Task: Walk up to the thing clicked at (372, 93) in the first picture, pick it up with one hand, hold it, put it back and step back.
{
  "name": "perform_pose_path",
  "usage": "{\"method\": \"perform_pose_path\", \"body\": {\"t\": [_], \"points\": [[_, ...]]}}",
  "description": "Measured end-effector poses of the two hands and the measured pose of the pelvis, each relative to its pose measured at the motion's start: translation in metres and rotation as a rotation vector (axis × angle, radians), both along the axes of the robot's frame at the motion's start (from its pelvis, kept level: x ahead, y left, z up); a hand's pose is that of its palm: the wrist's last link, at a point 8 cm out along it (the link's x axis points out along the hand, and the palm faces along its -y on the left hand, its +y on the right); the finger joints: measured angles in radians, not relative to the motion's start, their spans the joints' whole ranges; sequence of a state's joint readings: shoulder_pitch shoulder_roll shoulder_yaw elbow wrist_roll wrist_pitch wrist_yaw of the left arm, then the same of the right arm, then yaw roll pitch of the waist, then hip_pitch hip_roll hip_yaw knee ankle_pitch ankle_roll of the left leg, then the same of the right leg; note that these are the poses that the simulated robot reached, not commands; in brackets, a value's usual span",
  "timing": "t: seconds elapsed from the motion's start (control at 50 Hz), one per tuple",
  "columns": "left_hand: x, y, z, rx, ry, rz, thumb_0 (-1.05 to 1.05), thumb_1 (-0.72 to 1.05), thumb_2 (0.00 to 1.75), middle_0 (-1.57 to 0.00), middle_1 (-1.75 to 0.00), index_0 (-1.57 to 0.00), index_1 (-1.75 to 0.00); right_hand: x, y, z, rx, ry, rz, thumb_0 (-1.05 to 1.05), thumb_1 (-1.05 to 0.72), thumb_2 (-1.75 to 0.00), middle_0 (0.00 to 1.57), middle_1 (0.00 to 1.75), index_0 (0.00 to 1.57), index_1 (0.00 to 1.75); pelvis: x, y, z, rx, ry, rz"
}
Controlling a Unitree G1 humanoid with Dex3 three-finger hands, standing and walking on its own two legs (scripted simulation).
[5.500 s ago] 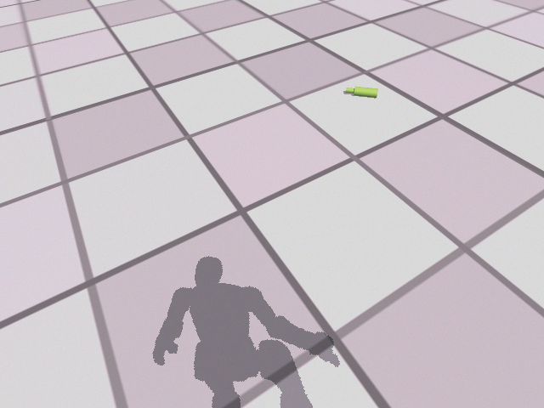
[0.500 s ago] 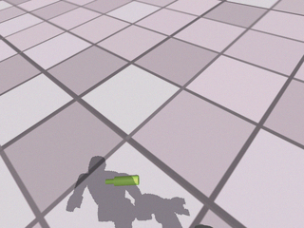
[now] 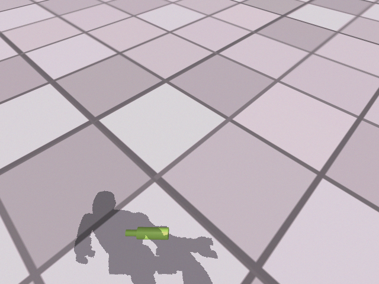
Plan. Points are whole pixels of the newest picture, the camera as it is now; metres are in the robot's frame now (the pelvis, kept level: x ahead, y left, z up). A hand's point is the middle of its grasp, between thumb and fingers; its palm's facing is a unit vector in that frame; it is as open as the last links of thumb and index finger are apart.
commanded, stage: walk up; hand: left
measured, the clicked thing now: (147, 233) +0.48 +0.25 -0.73
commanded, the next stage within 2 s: stand in 1.10 s
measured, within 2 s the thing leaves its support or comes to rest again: neither
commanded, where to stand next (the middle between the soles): +0.07 +0.01 m, yaw -1 degrees
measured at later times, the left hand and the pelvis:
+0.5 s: hand out of the picture +0.09 +0.26 -0.13, palm faces -0.02 -0.93 -0.37, open 7.4 cm; pelvis +0.02 +0.00 +0.02, yaw +0 degrees
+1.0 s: hand out of the picture +0.12 +0.24 -0.13, palm faces -0.04 -0.94 -0.35, open 7.4 cm; pelvis +0.02 -0.01 +0.02, yaw +0 degrees
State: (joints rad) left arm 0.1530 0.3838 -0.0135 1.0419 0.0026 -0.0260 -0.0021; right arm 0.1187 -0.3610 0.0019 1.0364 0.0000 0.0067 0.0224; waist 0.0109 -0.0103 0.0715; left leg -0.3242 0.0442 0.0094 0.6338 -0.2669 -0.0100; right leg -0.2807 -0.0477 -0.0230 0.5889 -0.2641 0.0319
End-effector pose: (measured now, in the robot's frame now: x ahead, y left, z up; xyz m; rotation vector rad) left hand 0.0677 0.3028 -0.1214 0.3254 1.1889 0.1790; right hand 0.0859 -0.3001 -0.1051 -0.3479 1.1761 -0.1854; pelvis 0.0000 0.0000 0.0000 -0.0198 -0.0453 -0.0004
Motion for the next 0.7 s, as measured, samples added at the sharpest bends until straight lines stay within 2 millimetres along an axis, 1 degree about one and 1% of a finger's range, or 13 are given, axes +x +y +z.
{"method": "perform_pose_path", "body": {"t": [0.1,0.2,0.28,0.36,0.48,0.7], "points": [[-0.004,0.002,0.005,-0.003,0.036,0.02,0.0,0.9,0.9,-0.21,-0.3,-0.2,-0.3,0.016,0.008,0.004,0.016,0.002,0.014,0.0,-0.9,-0.9,0.2,0.3,0.21,0.3,0.006,0.002,0.007,-0.003,0.006,0.002],[-0.005,0.005,0.012,0.012,0.06,0.04,0.0,0.9,0.9,-0.21,-0.3,-0.2,-0.3,0.031,0.01,0.005,0.029,-0.009,0.015,0.0,-0.9,-0.9,0.2,0.3,0.21,0.3,0.011,0.001,0.012,0.003,0.006,0.005],[-0.001,0.006,0.019,0.024,0.064,0.045,0.0,0.9,0.9,-0.21,-0.3,-0.2,-0.3,0.04,0.009,0.006,0.038,-0.015,0.009,0.0,-0.9,-0.9,0.2,0.3,0.21,0.3,0.013,0.0,0.015,0.009,0.005,0.005],[0.005,0.004,0.024,0.03,0.056,0.044,0.0,0.9,0.9,-0.21,-0.3,-0.2,-0.3,0.043,0.007,0.006,0.045,-0.019,-0.001,0.0,-0.9,-0.9,0.2,0.3,0.21,0.3,0.015,-0.001,0.018,0.013,0.003,0.004],[0.017,-0.002,0.028,0.029,0.039,0.032,0.0,0.9,0.9,-0.21,-0.3,-0.2,-0.3,0.037,0.002,0.006,0.049,-0.007,-0.023,0.0,-0.9,-0.9,0.2,0.3,0.2,0.3,0.017,-0.003,0.02,0.016,0.001,-0.001],[0.034,-0.013,0.027,0.01,0.027,0.007,0.0,0.9,0.9,-0.21,-0.3,-0.2,-0.3,0.005,-0.007,0.003,0.04,0.068,-0.067,0.0,-0.9,-0.9,0.2,0.3,0.2,0.3,0.021,-0.007,0.021,0.017,0.005,-0.005]]}}
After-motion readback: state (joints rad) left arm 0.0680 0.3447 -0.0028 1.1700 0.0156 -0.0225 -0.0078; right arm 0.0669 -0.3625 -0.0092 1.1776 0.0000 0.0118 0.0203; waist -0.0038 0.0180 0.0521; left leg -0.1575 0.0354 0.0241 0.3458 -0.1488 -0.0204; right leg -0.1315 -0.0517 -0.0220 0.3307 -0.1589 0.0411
